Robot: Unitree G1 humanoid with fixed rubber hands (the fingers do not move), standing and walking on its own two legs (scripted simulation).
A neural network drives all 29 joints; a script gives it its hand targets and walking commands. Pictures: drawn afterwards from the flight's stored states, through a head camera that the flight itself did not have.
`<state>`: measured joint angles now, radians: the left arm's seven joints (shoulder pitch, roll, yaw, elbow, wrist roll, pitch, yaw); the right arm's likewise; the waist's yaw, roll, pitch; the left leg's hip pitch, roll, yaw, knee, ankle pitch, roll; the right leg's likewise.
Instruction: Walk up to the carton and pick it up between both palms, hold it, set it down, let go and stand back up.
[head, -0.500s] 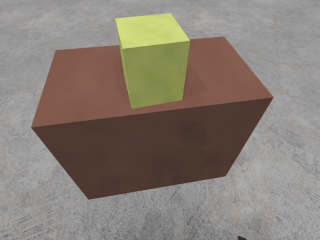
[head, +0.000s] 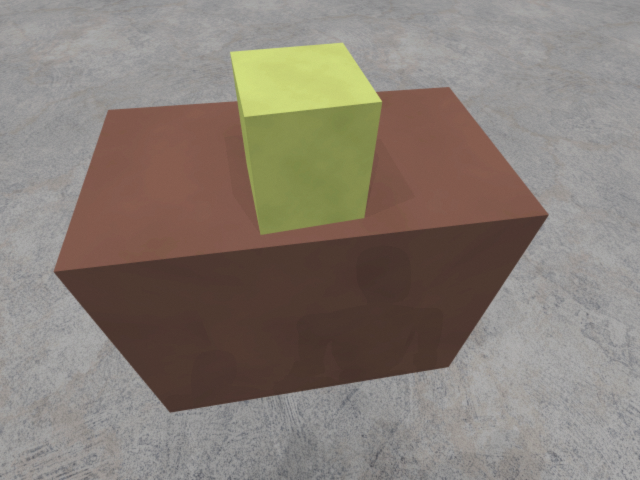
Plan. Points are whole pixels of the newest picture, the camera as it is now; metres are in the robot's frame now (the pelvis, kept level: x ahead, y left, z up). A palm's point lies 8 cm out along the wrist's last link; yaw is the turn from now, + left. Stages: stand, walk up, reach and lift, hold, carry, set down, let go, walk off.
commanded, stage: stand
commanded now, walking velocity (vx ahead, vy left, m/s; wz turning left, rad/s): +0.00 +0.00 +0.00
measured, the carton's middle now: (301, 139) +0.66 +0.03 +0.07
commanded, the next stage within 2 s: walk up in 1.54 s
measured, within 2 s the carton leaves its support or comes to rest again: neither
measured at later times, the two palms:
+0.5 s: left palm out of the picture -0.01 +0.21 -0.14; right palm out of the picture -0.03 -0.20 -0.14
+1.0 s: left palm out of the picture -0.02 +0.21 -0.14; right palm out of the picture -0.02 -0.20 -0.14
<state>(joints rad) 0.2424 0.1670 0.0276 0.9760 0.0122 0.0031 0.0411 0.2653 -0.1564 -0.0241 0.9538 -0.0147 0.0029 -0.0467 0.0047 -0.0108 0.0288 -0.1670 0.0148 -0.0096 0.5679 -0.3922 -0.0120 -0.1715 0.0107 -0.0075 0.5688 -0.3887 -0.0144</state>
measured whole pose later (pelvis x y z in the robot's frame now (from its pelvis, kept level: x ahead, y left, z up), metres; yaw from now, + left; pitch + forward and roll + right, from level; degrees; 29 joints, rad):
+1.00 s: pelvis +0.01 +0.00 +0.01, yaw +0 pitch -3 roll +0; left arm 0.28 0.11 0.01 1.21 0.01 -0.01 0.06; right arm 0.29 -0.10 -0.02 1.18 -0.01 0.00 -0.06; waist 0.00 0.00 0.07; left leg -0.05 0.01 -0.01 0.46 -0.35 -0.01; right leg -0.05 0.01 -0.01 0.44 -0.34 -0.01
